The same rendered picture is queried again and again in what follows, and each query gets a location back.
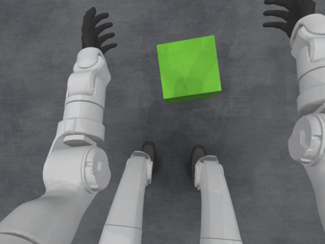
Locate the right robot upper arm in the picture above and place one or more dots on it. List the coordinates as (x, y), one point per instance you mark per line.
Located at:
(306, 145)

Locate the right robot shin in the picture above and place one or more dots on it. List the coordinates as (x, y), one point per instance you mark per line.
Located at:
(209, 158)

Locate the robot left hand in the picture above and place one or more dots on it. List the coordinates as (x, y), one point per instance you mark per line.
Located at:
(90, 33)

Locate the left robot forearm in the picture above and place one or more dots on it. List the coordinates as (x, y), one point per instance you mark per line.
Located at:
(82, 123)

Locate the left robot upper arm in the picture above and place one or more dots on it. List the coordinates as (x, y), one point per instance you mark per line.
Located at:
(72, 177)

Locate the robot left thigh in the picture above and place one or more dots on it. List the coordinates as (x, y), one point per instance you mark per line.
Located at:
(124, 221)

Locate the carton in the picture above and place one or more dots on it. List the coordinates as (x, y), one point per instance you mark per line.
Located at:
(189, 69)

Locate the robot right hand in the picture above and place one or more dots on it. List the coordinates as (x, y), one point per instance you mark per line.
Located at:
(297, 10)

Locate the right robot forearm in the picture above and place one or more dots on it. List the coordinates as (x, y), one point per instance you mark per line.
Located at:
(308, 48)

